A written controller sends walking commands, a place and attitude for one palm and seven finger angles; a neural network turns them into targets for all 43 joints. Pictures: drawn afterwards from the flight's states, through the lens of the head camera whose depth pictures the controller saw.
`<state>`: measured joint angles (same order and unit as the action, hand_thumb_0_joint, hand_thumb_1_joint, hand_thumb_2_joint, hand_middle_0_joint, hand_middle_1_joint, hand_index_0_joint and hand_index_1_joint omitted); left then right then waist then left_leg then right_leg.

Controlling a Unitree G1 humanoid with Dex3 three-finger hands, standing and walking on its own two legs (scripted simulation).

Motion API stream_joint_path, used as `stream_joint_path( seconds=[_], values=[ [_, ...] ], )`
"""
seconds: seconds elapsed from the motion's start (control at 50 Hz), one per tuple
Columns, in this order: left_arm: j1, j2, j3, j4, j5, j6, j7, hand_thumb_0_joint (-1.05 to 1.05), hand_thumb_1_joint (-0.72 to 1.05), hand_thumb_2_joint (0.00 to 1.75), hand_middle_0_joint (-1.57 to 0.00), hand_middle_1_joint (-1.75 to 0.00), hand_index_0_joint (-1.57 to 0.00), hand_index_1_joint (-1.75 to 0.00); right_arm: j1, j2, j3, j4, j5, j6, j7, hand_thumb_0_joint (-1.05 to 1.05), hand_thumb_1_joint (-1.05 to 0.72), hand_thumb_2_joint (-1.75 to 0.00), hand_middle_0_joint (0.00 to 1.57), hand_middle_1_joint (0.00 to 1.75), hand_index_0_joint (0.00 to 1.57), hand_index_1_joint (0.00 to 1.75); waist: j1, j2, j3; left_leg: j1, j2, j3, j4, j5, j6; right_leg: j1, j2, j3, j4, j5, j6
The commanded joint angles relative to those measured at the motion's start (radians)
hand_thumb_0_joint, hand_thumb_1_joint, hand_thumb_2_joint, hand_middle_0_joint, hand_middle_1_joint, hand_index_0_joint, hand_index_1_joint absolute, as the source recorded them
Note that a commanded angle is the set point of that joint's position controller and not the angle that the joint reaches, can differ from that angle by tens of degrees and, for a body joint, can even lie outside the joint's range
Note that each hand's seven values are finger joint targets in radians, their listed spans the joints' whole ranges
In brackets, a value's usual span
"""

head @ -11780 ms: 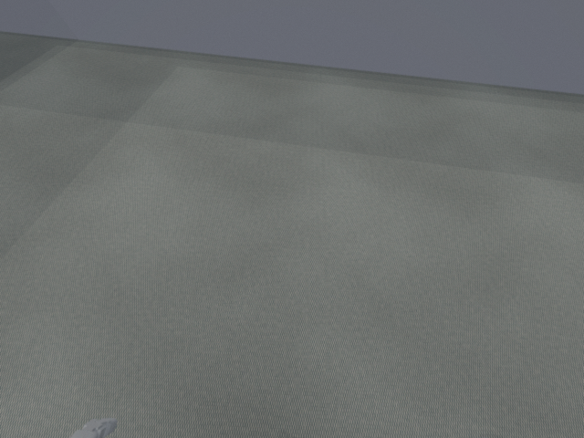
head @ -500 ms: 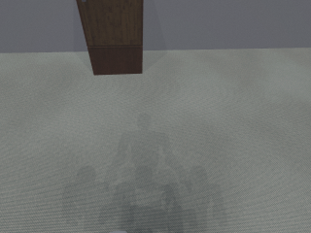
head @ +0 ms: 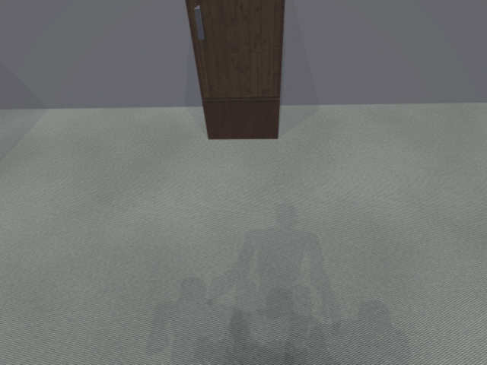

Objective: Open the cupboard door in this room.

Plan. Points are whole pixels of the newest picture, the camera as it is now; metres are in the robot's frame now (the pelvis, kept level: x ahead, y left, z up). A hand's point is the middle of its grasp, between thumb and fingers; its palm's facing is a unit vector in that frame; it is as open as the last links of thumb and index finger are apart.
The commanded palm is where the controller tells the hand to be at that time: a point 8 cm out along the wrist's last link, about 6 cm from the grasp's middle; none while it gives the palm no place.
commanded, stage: turn or walk to find it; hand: left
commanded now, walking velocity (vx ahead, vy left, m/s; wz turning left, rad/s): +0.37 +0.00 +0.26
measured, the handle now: (199, 22) +1.58 +0.28 -0.01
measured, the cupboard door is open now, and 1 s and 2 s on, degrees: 0 0 0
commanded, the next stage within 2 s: stand and wait in 0.04 s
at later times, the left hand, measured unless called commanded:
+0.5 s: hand out of the picture -0.02 +0.19 -0.17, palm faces +0.21 -0.97 -0.12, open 7.4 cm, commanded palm none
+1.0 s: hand (162, 256) +0.39 +0.23 -0.15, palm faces +0.11 -0.96 -0.24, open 7.4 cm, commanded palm none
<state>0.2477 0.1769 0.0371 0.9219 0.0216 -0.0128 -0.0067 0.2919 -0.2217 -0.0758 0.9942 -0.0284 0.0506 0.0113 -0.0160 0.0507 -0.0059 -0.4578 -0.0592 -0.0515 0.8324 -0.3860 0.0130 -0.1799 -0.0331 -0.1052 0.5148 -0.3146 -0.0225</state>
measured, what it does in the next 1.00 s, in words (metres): walks ahead: left foot, then right foot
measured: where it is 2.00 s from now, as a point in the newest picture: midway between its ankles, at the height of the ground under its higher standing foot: (242, 332)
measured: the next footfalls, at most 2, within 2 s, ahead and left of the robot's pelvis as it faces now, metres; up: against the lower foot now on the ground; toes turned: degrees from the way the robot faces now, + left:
left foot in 0.40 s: +0.17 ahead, +0.18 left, +0.00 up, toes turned +15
right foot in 0.86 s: +0.42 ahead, -0.06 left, +0.00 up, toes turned -3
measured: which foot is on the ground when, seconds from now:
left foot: up 0.00-0.38, down 0.40-0.86, up 0.88-1.00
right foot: down 0.00-0.40, up 0.42-0.84, down 0.86-1.00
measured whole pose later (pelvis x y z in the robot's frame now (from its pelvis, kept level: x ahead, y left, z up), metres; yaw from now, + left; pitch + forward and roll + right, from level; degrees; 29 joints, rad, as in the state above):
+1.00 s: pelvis +0.31 +0.03 -0.01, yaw +7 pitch -2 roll +1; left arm 0.15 0.16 0.04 0.99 0.02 -0.06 -0.01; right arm 0.32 -0.20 -0.06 1.11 -0.02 -0.01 0.00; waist -0.03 0.05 0.09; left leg -0.39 0.07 0.02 1.19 -0.37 0.00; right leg -0.30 -0.07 -0.17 0.59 -0.24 -0.04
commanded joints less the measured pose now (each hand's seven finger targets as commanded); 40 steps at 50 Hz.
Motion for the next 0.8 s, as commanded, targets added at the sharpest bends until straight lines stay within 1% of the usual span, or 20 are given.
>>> stream_joint_path(
  seconds=[0.0,0.04,0.14,0.26,0.3,0.32,0.34,0.36,0.38,0.4,0.42,0.44,0.46,0.5,0.54,0.56,0.62,0.7,0.74,0.78],
  values=[
    [0.017,0.162,0.032,-0.006,-0.002,-0.047,0.025,0.0,0.9,0.9,-0.2,-0.3,-0.2,-0.3,-0.061,-0.08,-0.028,-0.095,-0.009,-0.024,0.028,0.0,-0.9,-0.9,0.2,0.3,0.2,0.3,-0.017,-0.165,0.187,-0.282,0.106,-0.013,0.326,0.133,-0.027,-0.049,-0.321,0.297,-0.456,-0.323,-0.032],
    [0.079,0.109,0.018,0.025,-0.003,-0.061,0.025,0.0,0.9,0.9,-0.2,-0.3,-0.2,-0.3,-0.031,-0.05,-0.019,-0.067,-0.008,-0.028,0.029,0.0,-0.9,-0.9,0.2,0.3,0.2,0.3,-0.007,-0.182,0.158,-0.257,0.107,0.019,0.334,0.211,-0.042,0.015,-0.251,0.142,-0.408,-0.078,-0.01],
    [0.24,0.075,-0.007,0.118,0.003,-0.07,0.031,0.0,0.9,0.9,-0.2,-0.3,-0.2,-0.3,-0.109,-0.011,0.006,-0.059,0.001,-0.032,0.02,0.0,-0.9,-0.9,0.2,0.3,0.2,0.3,0.036,-0.195,0.135,-0.226,0.128,0.074,0.209,0.203,-0.054,0.114,-0.248,0.062,-0.315,0.367,-0.046],
    [0.338,0.1,-0.002,0.2,0.011,-0.061,0.033,0.0,0.9,0.9,-0.2,-0.3,-0.2,-0.3,-0.259,0.018,0.029,-0.07,0.006,-0.058,0.029,0.0,-0.9,-0.9,0.2,0.3,0.2,0.3,0.092,-0.247,0.134,-0.113,0.121,0.169,-0.102,0.132,-0.021,0.17,-0.277,0.045,-0.268,0.401,-0.073],
    [0.33,0.112,0.005,0.216,0.012,-0.054,0.033,0.0,0.9,0.9,-0.2,-0.3,-0.2,-0.3,-0.245,0.013,0.028,-0.06,0.01,-0.072,0.027,0.0,-0.9,-0.9,0.2,0.3,0.2,0.3,0.083,-0.258,0.113,-0.012,0.115,0.181,-0.188,0.082,0.0,0.166,-0.298,0.06,-0.222,0.398,-0.078],
    [0.303,0.117,0.009,0.215,0.009,-0.053,0.033,0.0,0.9,0.9,-0.2,-0.3,-0.2,-0.3,-0.183,0.006,0.027,-0.04,0.008,-0.082,0.021,0.0,-0.9,-0.9,0.2,0.3,0.2,0.3,0.044,-0.241,0.085,0.085,0.093,0.204,-0.263,0.099,0.007,0.152,-0.279,0.026,-0.156,0.442,-0.065],
    [0.285,0.116,0.009,0.216,0.003,-0.051,0.032,0.0,0.9,0.9,-0.2,-0.3,-0.2,-0.3,-0.079,-0.016,0.022,-0.002,0.004,-0.092,0.011,0.0,-0.9,-0.9,0.2,0.3,0.2,0.3,-0.009,-0.2,0.029,0.282,0.057,0.238,-0.358,0.155,0.016,0.087,-0.235,-0.022,-0.01,0.518,-0.04],
    [0.288,0.086,0.004,0.208,-0.003,-0.053,0.027,0.0,0.9,0.9,-0.2,-0.3,-0.2,-0.3,0.073,-0.086,0.002,0.044,0.001,-0.104,-0.004,0.0,-0.9,-0.9,0.2,0.3,0.2,0.3,-0.073,-0.062,-0.08,0.569,0.144,0.149,-0.398,0.215,0.043,-0.061,-0.191,-0.069,0.217,0.447,-0.002],
    [0.305,0.028,-0.005,0.181,-0.01,-0.053,0.018,0.0,0.9,0.9,-0.2,-0.3,-0.2,-0.3,0.202,-0.196,-0.026,0.084,-0.001,-0.108,-0.018,0.0,-0.9,-0.9,0.2,0.3,0.2,0.3,-0.101,0.192,-0.178,0.798,0.411,-0.215,-0.412,0.316,0.132,-0.347,-0.068,-0.106,0.487,-0.083,0.048],
    [0.2,0.035,-0.014,0.136,-0.007,-0.05,0.02,0.0,0.9,0.9,-0.2,-0.3,-0.2,-0.3,0.259,-0.232,-0.033,0.102,0.012,-0.099,-0.026,0.0,-0.9,-0.9,0.2,0.3,0.2,0.3,-0.123,0.172,-0.159,0.776,0.499,-0.308,-0.487,0.323,0.195,-0.46,-0.053,-0.015,0.644,-0.29,0.038],
    [0.131,0.03,-0.009,0.125,-0.009,-0.047,0.021,0.0,0.9,0.9,-0.2,-0.3,-0.2,-0.3,0.213,-0.208,-0.033,0.102,0.013,-0.102,-0.034,0.0,-0.9,-0.9,0.2,0.3,0.2,0.3,-0.116,0.138,-0.11,0.683,0.518,-0.314,-0.529,0.265,0.214,-0.511,-0.088,0.03,0.737,-0.248,0.034],
    [0.073,0.038,0.002,0.126,-0.006,-0.044,0.015,0.0,0.9,0.9,-0.2,-0.3,-0.2,-0.3,0.139,-0.154,-0.023,0.08,0.013,-0.103,-0.032,0.0,-0.9,-0.9,0.2,0.3,0.2,0.3,-0.091,0.074,0.008,0.534,0.486,-0.257,-0.569,0.205,0.2,-0.516,-0.126,0.057,0.751,-0.168,0.032],
    [0.059,0.031,0.007,0.13,0.002,-0.04,0.007,0.0,0.9,0.9,-0.2,-0.3,-0.2,-0.3,0.089,-0.099,-0.007,0.07,0.01,-0.11,-0.03,0.0,-0.9,-0.9,0.2,0.3,0.2,0.3,-0.061,0.04,0.076,0.422,0.441,-0.192,-0.599,0.209,0.169,-0.484,-0.142,0.068,0.722,-0.106,0.034],
    [0.114,0.007,0.01,0.153,0.008,-0.023,-0.002,0.0,0.9,0.9,-0.2,-0.3,-0.2,-0.3,0.038,-0.049,0.007,0.063,0.011,-0.125,-0.029,0.0,-0.9,-0.9,0.2,0.3,0.2,0.3,-0.004,0.046,0.093,0.288,0.377,-0.067,-0.64,0.175,0.128,-0.379,-0.15,0.058,0.656,-0.028,0.044],
    [0.127,-0.01,0.017,0.138,0.011,-0.005,-0.004,0.0,0.9,0.9,-0.2,-0.3,-0.2,-0.3,0.016,-0.031,0.003,0.037,0.008,-0.131,-0.029,0.0,-0.9,-0.9,0.2,0.3,0.2,0.3,0.026,0.073,0.117,0.215,0.345,-0.009,-0.677,0.149,0.132,-0.373,-0.147,0.05,0.62,0.042,0.057],
    [0.123,-0.007,0.019,0.123,0.01,0.002,-0.007,0.0,0.9,0.9,-0.2,-0.3,-0.2,-0.3,-0.004,-0.039,0.0,0.027,0.01,-0.132,-0.027,0.0,-0.9,-0.9,0.2,0.3,0.2,0.3,0.039,0.076,0.13,0.213,0.342,0.011,-0.692,0.134,0.14,-0.392,-0.149,0.048,0.592,0.071,0.062],
    [0.031,0.015,0.024,0.071,0.008,0.004,-0.017,0.0,0.9,0.9,-0.2,-0.3,-0.2,-0.3,0.009,-0.062,-0.005,0.027,0.009,-0.134,-0.026,0.0,-0.9,-0.9,0.2,0.3,0.2,0.3,0.036,0.064,0.152,0.243,0.333,0.034,-0.703,0.164,0.15,-0.419,-0.152,0.047,0.453,0.128,0.072],
    [-0.107,0.042,0.03,0.01,0.004,-0.001,-0.024,0.0,0.9,0.9,-0.2,-0.3,-0.2,-0.3,0.04,-0.09,-0.015,0.042,0.002,-0.131,-0.025,0.0,-0.9,-0.9,0.2,0.3,0.2,0.3,0.011,0.06,0.159,0.319,0.347,0.042,-0.66,0.238,0.151,-0.384,-0.132,0.024,0.241,0.126,0.067],
    [-0.142,0.052,0.033,-0.008,0.005,-0.006,-0.027,0.0,0.9,0.9,-0.2,-0.3,-0.2,-0.3,0.053,-0.102,-0.018,0.05,-0.003,-0.126,-0.024,0.0,-0.9,-0.9,0.2,0.3,0.2,0.3,0.006,0.04,0.161,0.311,0.355,0.043,-0.627,0.255,0.143,-0.316,-0.109,0.005,0.187,0.119,0.057],
    [-0.089,0.07,0.038,0.002,0.006,-0.014,-0.027,0.0,0.9,0.9,-0.2,-0.3,-0.2,-0.3,0.046,-0.119,-0.021,0.054,-0.007,-0.118,-0.024,0.0,-0.9,-0.9,0.2,0.3,0.2,0.3,0.036,0.023,0.118,0.319,0.345,0.053,-0.527,0.327,0.122,-0.19,-0.075,-0.024,0.115,0.099,0.04]
  ],
)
